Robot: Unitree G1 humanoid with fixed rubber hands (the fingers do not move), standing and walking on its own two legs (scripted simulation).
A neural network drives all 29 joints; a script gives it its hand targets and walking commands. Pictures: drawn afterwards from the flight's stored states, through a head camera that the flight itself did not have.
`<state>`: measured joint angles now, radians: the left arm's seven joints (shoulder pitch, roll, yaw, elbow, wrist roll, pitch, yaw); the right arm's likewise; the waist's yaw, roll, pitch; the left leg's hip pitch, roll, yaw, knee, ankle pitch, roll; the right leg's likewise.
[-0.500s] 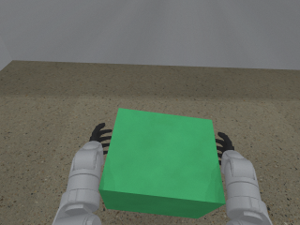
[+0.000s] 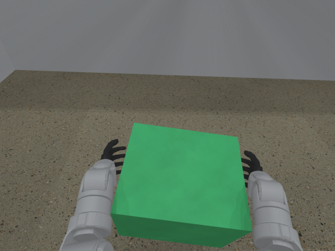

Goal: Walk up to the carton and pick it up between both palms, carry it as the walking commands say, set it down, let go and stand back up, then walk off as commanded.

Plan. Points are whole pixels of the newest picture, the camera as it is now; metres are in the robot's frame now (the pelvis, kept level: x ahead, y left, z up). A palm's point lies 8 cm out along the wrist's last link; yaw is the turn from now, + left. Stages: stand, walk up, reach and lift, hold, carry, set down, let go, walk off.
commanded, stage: hold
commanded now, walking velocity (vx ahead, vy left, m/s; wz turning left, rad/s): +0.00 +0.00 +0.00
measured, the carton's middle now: (178, 186) +0.31 -0.01 -0.03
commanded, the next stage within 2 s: carry in 0.70 s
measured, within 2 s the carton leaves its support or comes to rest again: neither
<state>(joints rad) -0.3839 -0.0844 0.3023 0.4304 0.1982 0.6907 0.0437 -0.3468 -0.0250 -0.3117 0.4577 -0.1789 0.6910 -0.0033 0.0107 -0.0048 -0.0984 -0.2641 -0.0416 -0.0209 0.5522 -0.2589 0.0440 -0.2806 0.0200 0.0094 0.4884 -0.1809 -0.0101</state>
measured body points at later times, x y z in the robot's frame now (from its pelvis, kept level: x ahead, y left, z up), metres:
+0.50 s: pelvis +0.00 +0.00 +0.00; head -0.05 +0.01 +0.45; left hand +0.32 +0.17 +0.04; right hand +0.31 -0.21 +0.04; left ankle +0.02 +0.09 -0.73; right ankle +0.05 -0.12 -0.73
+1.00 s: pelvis -0.02 +0.00 +0.00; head -0.09 +0.01 +0.44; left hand +0.29 +0.17 +0.09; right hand +0.29 -0.21 +0.09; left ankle +0.02 +0.09 -0.73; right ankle +0.05 -0.12 -0.73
